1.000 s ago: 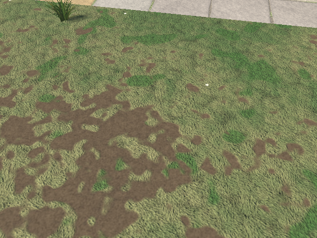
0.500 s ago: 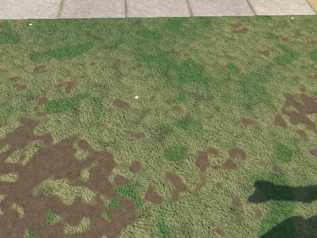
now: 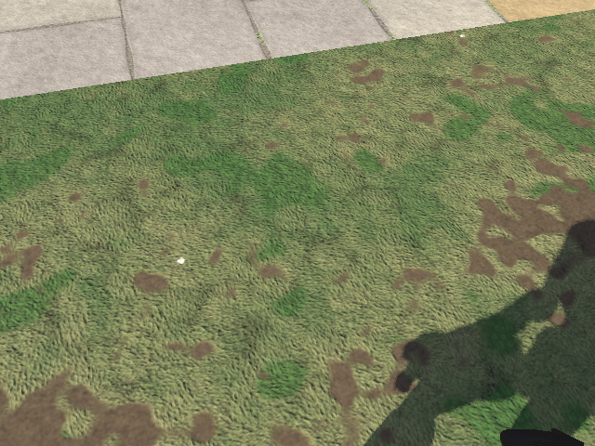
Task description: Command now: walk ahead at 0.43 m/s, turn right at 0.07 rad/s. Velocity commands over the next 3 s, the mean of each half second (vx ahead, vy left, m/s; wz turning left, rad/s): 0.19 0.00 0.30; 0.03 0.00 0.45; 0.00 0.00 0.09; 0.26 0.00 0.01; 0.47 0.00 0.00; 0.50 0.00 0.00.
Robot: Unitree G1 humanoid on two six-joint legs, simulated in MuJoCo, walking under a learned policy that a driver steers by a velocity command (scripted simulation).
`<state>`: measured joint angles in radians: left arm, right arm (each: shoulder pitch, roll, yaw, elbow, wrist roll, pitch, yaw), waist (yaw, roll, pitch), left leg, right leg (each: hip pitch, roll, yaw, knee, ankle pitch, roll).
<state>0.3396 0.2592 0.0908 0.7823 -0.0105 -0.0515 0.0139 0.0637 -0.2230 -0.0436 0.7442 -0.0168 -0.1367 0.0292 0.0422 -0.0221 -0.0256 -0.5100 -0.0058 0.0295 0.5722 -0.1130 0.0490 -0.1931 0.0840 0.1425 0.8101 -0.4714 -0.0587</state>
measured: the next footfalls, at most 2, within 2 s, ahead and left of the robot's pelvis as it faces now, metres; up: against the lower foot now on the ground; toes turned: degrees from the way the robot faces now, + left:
right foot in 0.36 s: +0.25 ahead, -0.11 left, +0.00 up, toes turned +13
left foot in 0.74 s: +0.13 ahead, +0.14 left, +0.00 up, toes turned +25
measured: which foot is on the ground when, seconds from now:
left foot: down 0.00-0.36, up 0.38-0.72, down 0.74-1.00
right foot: up 0.00-0.34, down 0.36-0.74, up 0.76-1.00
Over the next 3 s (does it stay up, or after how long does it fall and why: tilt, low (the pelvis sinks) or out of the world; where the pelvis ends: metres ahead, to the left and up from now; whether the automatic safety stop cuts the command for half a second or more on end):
stays up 0.70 0.33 0.03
